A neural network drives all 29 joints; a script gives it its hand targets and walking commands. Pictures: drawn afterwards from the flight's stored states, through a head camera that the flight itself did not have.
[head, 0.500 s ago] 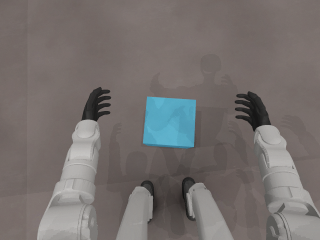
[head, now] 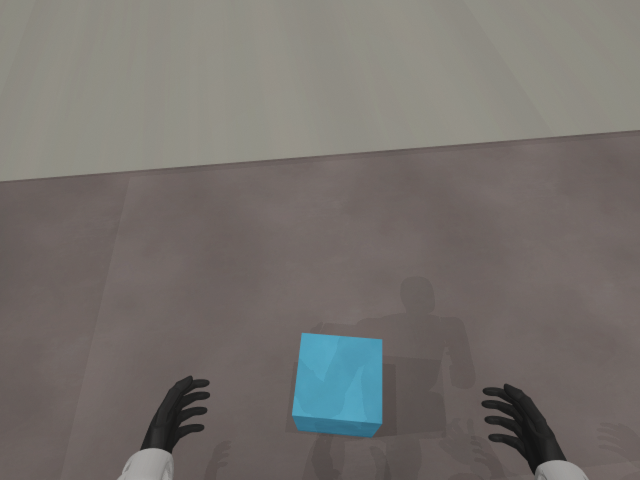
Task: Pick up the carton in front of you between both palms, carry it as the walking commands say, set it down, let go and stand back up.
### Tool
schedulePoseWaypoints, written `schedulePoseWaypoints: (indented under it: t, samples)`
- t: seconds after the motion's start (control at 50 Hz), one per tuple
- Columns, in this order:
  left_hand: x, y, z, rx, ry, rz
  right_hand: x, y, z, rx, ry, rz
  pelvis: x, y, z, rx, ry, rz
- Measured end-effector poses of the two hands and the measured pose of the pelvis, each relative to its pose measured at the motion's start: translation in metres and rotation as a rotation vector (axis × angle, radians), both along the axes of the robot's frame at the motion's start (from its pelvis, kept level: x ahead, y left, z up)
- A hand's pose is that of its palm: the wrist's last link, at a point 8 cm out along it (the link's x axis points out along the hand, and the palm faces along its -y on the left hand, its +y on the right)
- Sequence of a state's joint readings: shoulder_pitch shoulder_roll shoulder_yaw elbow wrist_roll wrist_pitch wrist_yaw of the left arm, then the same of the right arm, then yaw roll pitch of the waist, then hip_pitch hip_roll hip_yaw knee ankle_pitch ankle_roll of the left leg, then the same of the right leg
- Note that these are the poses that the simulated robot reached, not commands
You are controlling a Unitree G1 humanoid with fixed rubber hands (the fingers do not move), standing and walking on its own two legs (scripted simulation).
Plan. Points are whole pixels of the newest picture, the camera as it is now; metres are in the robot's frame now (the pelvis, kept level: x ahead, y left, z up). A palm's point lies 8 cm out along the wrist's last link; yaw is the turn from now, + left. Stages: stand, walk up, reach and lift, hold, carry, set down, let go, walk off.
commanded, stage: let go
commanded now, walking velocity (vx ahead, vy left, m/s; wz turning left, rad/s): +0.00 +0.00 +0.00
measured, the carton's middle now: (338, 387) +0.38 -0.02 -0.65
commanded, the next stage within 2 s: stand in 0.52 s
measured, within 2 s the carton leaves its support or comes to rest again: neither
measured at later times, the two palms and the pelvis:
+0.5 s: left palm out of the picture +0.15 +0.24 -0.06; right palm (550, 471) +0.15 -0.23 -0.06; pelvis -0.01 +0.00 +0.00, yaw +0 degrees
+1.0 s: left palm out of the picture +0.13 +0.29 -0.08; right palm out of the picture +0.14 -0.29 -0.09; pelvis +0.01 +0.00 +0.00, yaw +0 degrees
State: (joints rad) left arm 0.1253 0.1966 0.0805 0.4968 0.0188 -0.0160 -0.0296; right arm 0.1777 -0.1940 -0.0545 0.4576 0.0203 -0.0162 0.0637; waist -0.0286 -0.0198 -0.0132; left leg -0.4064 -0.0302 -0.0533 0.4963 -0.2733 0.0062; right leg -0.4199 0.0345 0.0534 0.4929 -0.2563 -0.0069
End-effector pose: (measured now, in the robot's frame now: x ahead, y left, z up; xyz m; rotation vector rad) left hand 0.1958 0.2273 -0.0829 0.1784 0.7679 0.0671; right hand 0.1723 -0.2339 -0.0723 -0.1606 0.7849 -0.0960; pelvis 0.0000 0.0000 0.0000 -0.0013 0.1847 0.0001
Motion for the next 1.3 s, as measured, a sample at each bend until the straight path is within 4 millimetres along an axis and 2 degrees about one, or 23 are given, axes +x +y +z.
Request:
schedulePoseWaypoints:
  t: [0.08, 0.18, 0.42, 0.54, 0.66, 0.76, 1.02, 1.3]
  samples:
    - [-0.019, 0.007, 0.012, 0.003, 0.005, 0.002, -0.013, 0.002, 0.008, 0.001, 0.001, 0.009, 0.002, 0.004, 0.005, -0.002, -0.091, -0.004]
    - [-0.034, 0.013, 0.021, 0.003, 0.016, 0.003, -0.015, 0.007, 0.011, 0.006, 0.003, 0.026, 0.0, 0.008, 0.006, -0.003, -0.178, -0.004]
    - [-0.041, 0.01, 0.023, -0.005, 0.032, -0.001, -0.017, 0.009, 0.011, 0.002, 0.019, 0.033, -0.007, 0.007, 0.004, -0.002, -0.278, -0.002]
    - [-0.046, 0.009, 0.016, 0.022, 0.032, 0.011, -0.018, -0.003, 0.014, -0.055, 0.03, 0.004, -0.007, 0.003, 0.002, -0.002, -0.275, -0.008]
    - [-0.062, 0.039, 0.004, 0.144, 0.101, 0.039, -0.025, -0.033, 0.002, -0.15, 0.049, -0.019, -0.005, 0.001, -0.001, -0.004, -0.214, -0.002]
    - [-0.068, 0.058, 0.004, 0.192, 0.138, 0.061, -0.032, -0.048, -0.005, -0.182, 0.095, -0.02, 0.0, 0.0, 0.0, -0.004, -0.194, 0.001]
    - [-0.069, 0.061, -0.001, 0.2, 0.18, 0.073, -0.036, -0.052, -0.015, -0.194, 0.155, -0.009, 0.008, -0.001, 0.002, -0.003, -0.197, 0.007]
    - [-0.08, 0.065, -0.005, 0.2, 0.225, 0.08, -0.051, -0.06, -0.016, -0.208, 0.203, -0.025, 0.004, -0.001, 0.005, -0.001, -0.212, 0.005]
